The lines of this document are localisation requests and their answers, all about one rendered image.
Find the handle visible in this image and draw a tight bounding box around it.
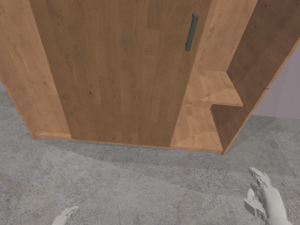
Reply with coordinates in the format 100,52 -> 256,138
185,13 -> 199,52

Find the right robot hand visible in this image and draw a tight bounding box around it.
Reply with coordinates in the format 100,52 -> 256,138
244,166 -> 288,222

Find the left robot hand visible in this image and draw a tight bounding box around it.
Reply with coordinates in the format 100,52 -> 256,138
51,206 -> 80,225

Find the wardrobe door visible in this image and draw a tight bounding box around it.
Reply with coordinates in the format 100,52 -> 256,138
29,0 -> 212,147
0,0 -> 70,134

